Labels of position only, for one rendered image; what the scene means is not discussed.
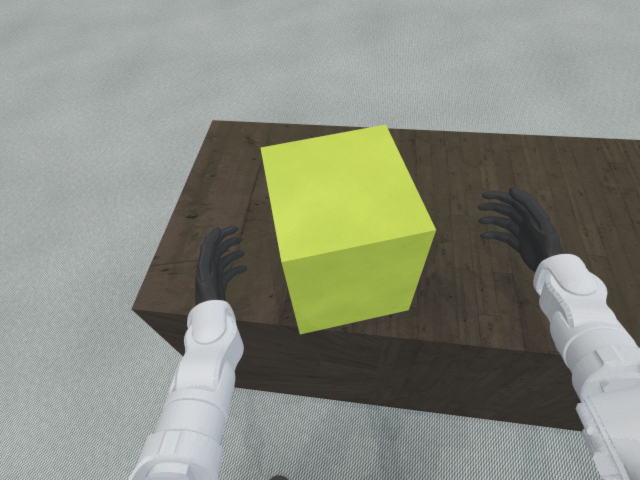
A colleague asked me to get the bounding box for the pedestal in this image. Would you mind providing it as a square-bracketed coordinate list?
[132, 120, 640, 431]

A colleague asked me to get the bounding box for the left robot forearm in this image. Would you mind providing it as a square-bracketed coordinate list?
[128, 300, 244, 480]

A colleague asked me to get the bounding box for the right robot upper arm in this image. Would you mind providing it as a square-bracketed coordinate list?
[576, 385, 640, 480]

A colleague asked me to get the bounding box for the robot left hand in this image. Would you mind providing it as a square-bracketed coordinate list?
[195, 226, 247, 305]

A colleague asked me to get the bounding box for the right robot forearm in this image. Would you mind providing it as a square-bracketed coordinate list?
[533, 254, 640, 403]

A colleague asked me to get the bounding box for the robot right hand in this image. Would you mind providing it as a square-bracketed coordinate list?
[478, 187, 566, 272]

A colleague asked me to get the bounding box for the carton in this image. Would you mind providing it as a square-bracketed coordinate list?
[261, 125, 436, 334]

